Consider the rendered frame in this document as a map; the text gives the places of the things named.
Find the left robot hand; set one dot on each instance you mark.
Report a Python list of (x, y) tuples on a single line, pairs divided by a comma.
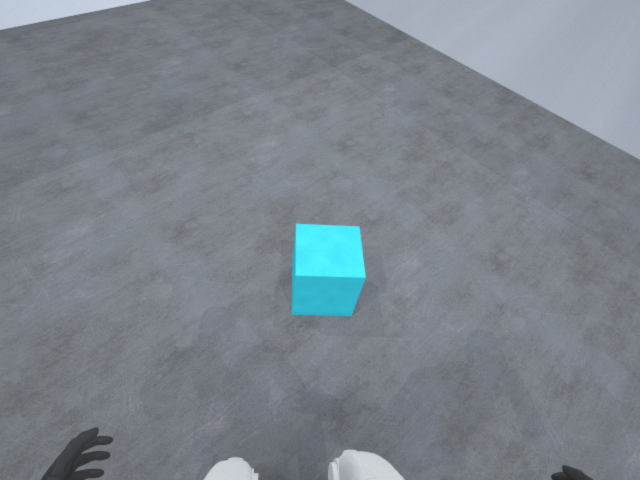
[(71, 458)]

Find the robot right thigh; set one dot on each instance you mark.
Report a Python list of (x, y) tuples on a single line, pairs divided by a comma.
[(358, 465)]

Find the robot left thigh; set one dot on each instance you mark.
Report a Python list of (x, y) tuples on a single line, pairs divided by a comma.
[(231, 470)]

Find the carton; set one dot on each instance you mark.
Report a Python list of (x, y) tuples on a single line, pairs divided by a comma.
[(328, 270)]

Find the robot thigh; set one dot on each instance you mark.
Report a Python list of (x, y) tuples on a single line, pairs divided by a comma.
[(231, 470), (358, 465)]

